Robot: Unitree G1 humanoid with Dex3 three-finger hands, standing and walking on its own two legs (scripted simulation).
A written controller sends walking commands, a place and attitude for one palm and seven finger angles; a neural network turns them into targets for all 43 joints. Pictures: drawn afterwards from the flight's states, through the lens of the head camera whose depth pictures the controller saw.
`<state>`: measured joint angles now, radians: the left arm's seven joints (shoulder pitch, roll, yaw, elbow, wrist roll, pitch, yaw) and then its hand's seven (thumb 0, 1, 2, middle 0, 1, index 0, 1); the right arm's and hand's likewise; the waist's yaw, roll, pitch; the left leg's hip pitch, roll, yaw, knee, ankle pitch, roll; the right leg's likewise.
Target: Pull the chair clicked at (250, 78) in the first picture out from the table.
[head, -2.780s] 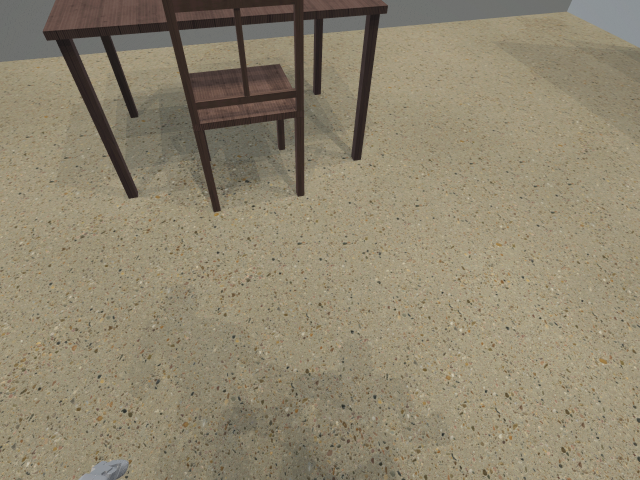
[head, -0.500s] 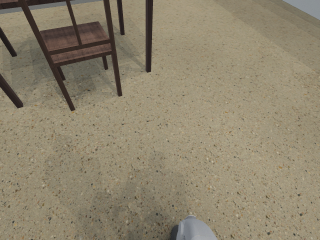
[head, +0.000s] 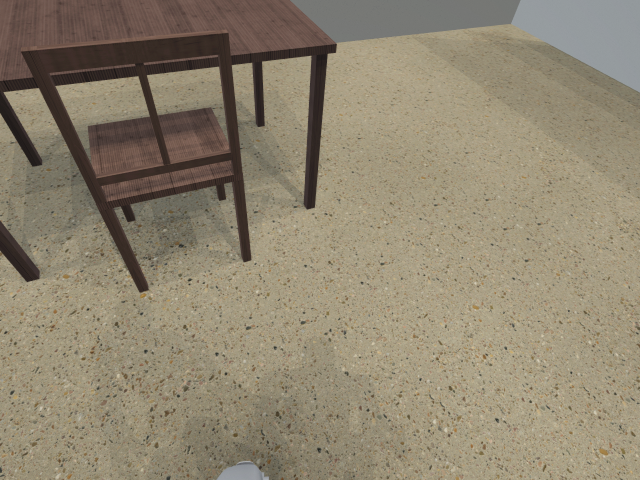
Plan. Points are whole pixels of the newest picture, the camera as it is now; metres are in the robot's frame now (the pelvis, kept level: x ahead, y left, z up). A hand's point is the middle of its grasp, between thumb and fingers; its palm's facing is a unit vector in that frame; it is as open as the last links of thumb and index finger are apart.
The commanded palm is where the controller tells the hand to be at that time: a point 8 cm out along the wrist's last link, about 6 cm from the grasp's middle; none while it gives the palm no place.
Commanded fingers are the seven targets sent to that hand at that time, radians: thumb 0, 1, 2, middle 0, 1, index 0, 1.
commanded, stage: walk to a spot facing it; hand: left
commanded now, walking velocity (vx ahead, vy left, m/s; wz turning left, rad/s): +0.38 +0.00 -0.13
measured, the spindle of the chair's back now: (154, 117) +0.92 +0.51 -0.09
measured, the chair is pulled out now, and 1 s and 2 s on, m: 0.00 0.00 0.00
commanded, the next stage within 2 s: turn to face it in 0.50 s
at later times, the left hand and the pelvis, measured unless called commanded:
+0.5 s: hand (225, 364) +0.32 +0.18 -0.17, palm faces -0.17 -0.97 -0.17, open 7.4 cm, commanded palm none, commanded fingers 0.00 0.90 0.90 -0.20 -0.30 -0.20 -0.30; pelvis +0.22 +0.02 +0.00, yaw -11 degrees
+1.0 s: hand (275, 281) +0.50 +0.12 -0.16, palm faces -0.07 -0.98 -0.19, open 7.3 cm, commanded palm none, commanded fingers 0.00 0.90 0.90 -0.20 -0.30 -0.20 -0.30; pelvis +0.38 -0.04 +0.00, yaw -6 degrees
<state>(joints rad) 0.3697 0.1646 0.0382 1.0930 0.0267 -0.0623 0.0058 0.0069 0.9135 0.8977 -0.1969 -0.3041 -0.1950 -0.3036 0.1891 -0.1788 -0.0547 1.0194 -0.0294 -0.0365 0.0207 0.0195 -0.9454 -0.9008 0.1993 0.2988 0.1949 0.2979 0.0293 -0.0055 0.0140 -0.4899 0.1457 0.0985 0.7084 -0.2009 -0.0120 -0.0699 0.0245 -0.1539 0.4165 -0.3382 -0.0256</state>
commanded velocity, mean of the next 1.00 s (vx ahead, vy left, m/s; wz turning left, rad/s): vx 0.18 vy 0.00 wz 0.01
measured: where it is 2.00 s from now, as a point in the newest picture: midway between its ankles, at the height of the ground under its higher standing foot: (341, 439)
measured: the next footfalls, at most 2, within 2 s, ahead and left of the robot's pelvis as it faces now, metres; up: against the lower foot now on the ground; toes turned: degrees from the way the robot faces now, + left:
left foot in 0.04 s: +0.15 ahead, +0.12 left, +0.00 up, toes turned +10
right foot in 0.60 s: +0.40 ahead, -0.14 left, +0.00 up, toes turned -23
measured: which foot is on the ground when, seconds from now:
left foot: up 0.00-0.02, down 0.04-0.62, up 0.64-1.00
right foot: down 0.00-0.06, up 0.08-0.58, down 0.60-1.00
